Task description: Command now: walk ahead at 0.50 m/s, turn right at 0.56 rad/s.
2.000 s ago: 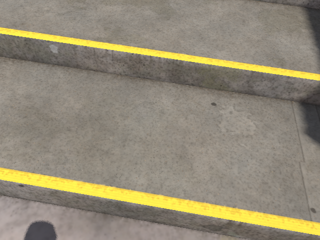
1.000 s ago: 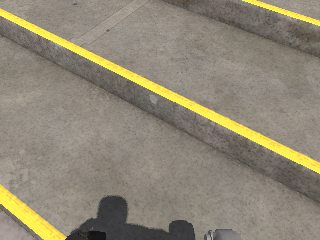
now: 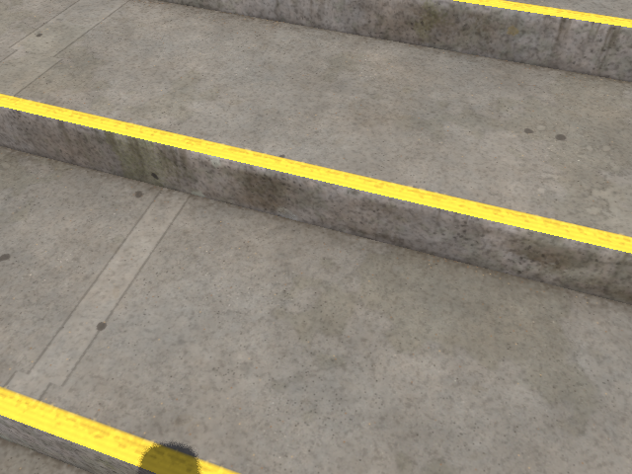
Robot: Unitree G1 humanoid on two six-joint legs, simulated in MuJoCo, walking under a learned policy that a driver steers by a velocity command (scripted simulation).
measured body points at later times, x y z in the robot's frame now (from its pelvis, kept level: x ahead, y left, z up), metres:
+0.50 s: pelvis +0.24 -0.07 -0.01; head +0.24 -0.08 +0.44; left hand +0.13 +0.15 -0.15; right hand +0.40 -0.28 -0.11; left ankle +0.35 +0.04 -0.46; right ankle +0.16 -0.13 -0.75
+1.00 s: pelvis +0.54 -0.08 +0.14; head +0.54 -0.07 +0.59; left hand +0.73 +0.14 +0.05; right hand +0.48 -0.30 -0.01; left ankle +0.49 -0.05 -0.59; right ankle +0.66 -0.28 -0.43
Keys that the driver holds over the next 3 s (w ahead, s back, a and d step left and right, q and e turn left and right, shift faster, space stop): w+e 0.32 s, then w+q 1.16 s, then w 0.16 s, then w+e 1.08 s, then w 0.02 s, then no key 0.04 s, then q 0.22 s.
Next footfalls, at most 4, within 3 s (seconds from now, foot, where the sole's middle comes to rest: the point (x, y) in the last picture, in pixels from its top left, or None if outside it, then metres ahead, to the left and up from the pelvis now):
0.24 right None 0.20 -0.14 -0.78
0.68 left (347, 448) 0.53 -0.05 -0.63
1.22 right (406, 309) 0.86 -0.21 -0.63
1.76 left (262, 263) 1.01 0.12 -0.63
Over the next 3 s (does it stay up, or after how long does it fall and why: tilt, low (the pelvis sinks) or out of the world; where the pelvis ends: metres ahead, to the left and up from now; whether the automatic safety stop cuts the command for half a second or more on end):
stays up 1.54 0.05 0.30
